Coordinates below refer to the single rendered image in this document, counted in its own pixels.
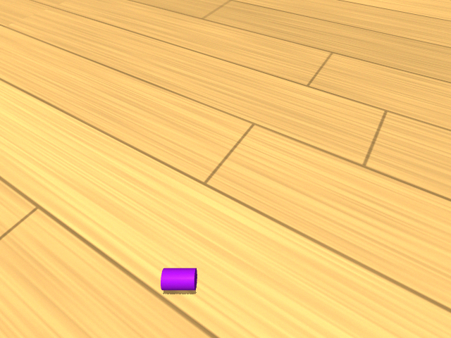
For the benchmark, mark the can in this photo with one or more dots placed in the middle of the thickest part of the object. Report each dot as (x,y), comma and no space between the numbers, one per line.
(179,279)

